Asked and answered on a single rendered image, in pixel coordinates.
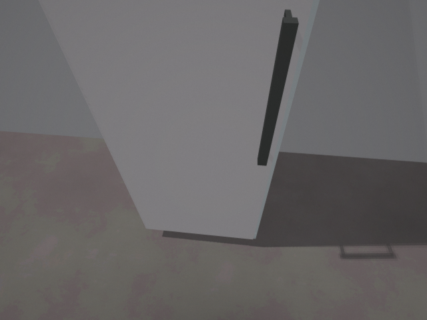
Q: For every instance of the handle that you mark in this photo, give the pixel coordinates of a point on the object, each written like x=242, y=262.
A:
x=284, y=52

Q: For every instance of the fridge door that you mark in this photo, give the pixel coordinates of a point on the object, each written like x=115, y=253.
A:
x=179, y=91

